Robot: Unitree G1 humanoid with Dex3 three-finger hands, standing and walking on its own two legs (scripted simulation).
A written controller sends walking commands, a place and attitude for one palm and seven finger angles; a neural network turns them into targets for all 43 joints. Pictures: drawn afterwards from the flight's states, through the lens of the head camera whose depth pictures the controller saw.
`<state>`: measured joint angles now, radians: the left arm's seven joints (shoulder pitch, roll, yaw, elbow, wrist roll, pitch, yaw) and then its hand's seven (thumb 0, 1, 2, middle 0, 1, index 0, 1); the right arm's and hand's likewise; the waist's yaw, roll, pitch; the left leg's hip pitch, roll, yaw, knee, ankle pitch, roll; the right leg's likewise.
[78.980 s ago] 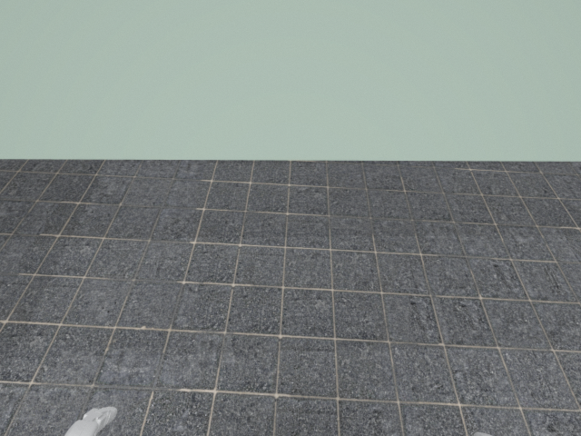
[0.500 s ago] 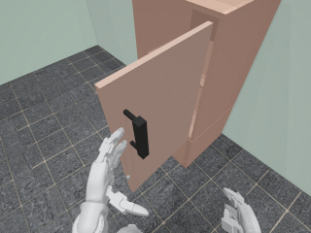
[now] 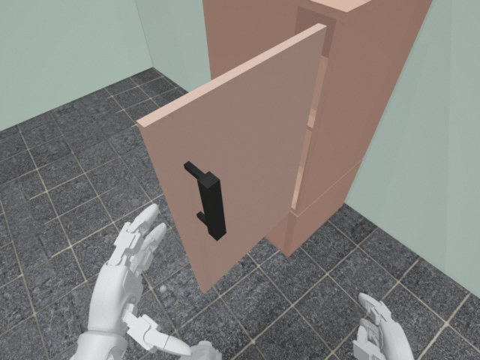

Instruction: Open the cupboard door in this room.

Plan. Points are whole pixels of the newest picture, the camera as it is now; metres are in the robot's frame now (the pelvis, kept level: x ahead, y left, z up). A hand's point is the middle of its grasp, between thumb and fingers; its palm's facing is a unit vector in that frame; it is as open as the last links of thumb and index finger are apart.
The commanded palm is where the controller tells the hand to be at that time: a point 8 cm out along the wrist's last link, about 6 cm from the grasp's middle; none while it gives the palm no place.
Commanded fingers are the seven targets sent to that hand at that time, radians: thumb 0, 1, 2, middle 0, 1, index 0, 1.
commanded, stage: draw the hand back to the body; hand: left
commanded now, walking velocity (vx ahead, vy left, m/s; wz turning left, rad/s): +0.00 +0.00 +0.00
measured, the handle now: (205, 202) +0.35 +0.08 +0.08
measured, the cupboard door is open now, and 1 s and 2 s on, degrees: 93 93 93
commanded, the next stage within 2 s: step back with the hand held close in 1.48 s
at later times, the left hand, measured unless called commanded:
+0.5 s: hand (84, 276) +0.20 +0.19 +0.15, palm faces +0.10 -0.97 -0.20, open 15.8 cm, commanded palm +0.17 +0.25 +0.16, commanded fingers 0.00 -0.12 0.47 -0.16 -0.30 -0.16 -0.30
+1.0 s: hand out of the picture +0.22 +0.28 +0.21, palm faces +0.37 -0.85 -0.39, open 10.3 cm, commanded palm +0.17 +0.32 +0.23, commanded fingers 0.00 0.76 0.84 -0.19 -0.30 -0.19 -0.30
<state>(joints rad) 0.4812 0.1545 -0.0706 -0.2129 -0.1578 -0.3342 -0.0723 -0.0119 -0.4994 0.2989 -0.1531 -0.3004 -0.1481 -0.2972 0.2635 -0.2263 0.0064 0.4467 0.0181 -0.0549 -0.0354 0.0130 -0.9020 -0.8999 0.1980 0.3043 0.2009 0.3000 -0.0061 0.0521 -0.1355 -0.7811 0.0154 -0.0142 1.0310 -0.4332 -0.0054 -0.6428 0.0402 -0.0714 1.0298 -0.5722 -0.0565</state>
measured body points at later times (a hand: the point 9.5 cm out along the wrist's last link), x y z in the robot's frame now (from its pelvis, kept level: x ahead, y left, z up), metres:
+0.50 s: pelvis +0.01 +0.02 +0.03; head +0.00 +0.01 +0.48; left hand +0.19 +0.25 +0.16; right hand +0.19 -0.20 -0.03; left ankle +0.04 +0.12 -0.67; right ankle -0.03 -0.08 -0.67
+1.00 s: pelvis +0.03 +0.04 +0.07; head +0.01 +0.02 +0.52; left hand +0.20 +0.32 +0.23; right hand +0.21 -0.18 -0.01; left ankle +0.04 +0.12 -0.67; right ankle -0.03 -0.08 -0.67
